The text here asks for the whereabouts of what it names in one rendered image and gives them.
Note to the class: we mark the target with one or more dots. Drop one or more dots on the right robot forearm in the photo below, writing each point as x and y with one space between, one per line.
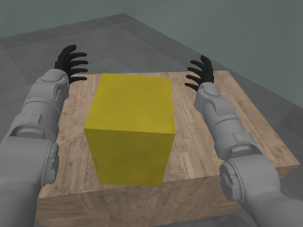
229 135

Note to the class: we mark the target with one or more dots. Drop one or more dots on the robot left hand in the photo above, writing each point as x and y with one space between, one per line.
65 63

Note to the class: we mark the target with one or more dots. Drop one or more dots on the left robot upper arm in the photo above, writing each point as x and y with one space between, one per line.
26 165

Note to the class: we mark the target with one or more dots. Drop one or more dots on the right robot upper arm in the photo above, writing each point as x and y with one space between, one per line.
252 182

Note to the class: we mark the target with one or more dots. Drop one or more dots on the robot right hand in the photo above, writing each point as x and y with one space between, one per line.
206 75

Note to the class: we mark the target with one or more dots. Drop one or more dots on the left robot forearm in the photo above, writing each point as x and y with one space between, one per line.
42 109

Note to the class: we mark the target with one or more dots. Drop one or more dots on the carton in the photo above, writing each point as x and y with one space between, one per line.
130 129

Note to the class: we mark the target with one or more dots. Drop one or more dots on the pedestal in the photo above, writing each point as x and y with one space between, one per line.
191 187

